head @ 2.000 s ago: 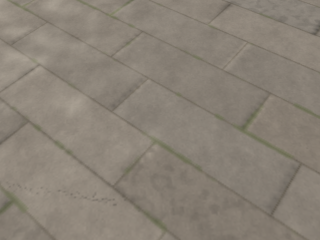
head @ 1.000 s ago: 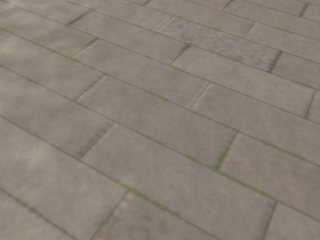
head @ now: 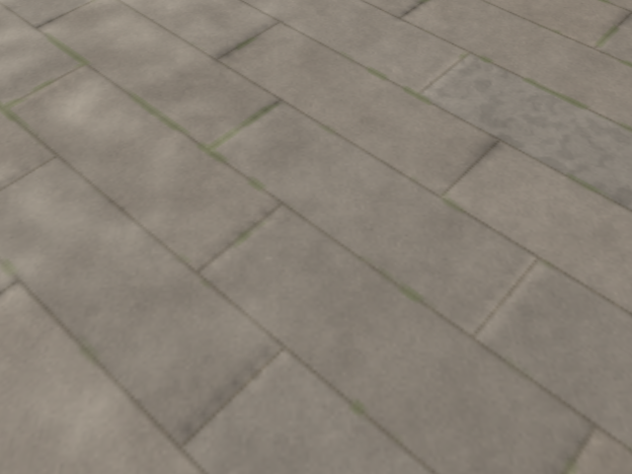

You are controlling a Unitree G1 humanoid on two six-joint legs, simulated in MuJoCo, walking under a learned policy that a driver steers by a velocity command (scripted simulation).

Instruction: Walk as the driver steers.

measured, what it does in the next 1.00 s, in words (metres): walks ahead, turning left: right foot, then left foot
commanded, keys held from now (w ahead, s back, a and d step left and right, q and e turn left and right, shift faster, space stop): q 0.10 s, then w+q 0.30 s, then w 0.60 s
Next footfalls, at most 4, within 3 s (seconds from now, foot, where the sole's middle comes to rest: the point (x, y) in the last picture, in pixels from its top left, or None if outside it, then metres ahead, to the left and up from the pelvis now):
0.54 right None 0.21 -0.13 -0.76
1.00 left None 0.42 0.16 -0.76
1.54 right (297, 330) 0.76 0.09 -0.76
2.08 left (233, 273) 0.92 0.25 -0.76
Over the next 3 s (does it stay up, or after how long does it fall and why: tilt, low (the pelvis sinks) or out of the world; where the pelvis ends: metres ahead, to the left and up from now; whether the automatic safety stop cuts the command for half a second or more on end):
stays up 1.15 0.07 0.02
